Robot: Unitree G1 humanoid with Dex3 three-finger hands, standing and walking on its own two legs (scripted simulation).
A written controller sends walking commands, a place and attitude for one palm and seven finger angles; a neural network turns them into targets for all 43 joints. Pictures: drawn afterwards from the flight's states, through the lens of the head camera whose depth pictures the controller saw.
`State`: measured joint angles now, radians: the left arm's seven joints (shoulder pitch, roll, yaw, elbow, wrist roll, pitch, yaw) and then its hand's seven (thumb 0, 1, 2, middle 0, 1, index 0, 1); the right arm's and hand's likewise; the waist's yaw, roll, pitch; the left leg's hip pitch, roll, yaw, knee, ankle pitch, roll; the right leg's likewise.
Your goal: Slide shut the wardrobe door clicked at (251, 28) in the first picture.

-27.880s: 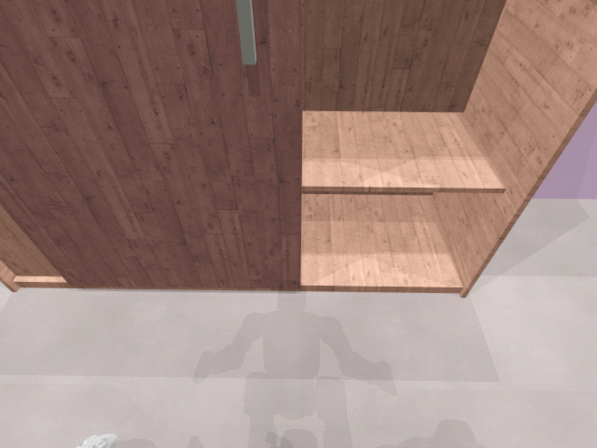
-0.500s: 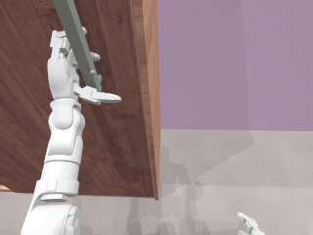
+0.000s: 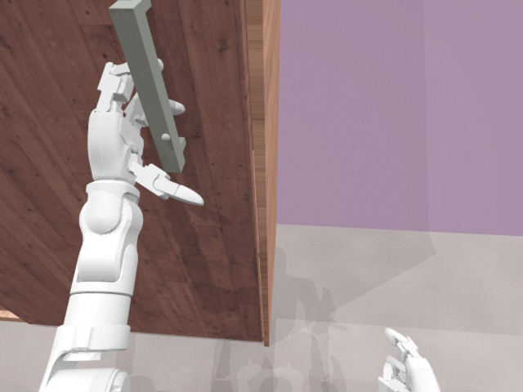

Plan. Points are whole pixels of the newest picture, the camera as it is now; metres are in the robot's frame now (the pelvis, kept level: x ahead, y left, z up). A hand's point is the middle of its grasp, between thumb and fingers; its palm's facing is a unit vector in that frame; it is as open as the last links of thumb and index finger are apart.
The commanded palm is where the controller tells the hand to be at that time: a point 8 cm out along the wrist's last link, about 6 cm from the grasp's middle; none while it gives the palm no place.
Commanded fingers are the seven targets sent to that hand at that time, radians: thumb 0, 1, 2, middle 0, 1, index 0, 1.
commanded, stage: slip the hand off the handle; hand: left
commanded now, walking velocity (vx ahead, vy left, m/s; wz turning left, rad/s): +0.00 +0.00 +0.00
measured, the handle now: (160, 93) +0.40 +0.16 +0.28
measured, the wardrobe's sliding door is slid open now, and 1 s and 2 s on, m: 0.00 0.00 0.00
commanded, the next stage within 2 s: draw the hand back to the body in 1.04 s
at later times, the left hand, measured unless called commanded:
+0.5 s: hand (107, 144) +0.34 +0.22 +0.24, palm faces +0.26 -0.96 -0.05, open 14.8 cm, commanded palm +0.28 +0.26 +0.25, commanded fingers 0.00 -0.55 0.20 -0.25 -1.15 -0.25 -1.15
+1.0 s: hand (70, 201) +0.24 +0.21 +0.24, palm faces +0.20 -0.98 -0.08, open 14.7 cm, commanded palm +0.19 +0.26 +0.25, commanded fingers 0.00 -0.55 0.20 -0.25 -1.15 -0.25 -1.15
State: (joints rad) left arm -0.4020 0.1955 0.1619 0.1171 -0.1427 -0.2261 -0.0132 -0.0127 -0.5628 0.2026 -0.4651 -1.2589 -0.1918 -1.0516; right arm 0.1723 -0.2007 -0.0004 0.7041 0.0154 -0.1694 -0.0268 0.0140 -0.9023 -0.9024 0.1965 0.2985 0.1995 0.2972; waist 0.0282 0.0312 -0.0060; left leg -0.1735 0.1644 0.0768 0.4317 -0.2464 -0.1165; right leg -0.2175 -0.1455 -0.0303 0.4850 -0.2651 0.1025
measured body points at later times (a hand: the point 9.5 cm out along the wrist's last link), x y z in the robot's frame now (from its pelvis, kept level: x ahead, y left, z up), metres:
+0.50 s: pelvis -0.02 +0.00 +0.00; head -0.01 -0.01 +0.45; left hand +0.32 +0.27 +0.24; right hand +0.11 -0.25 -0.11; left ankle -0.02 +0.20 -0.74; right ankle -0.01 -0.18 -0.74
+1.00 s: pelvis -0.02 +0.00 +0.00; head -0.04 -0.01 +0.45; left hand +0.23 +0.26 +0.25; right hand +0.19 -0.19 -0.07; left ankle -0.02 +0.20 -0.74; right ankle -0.01 -0.18 -0.74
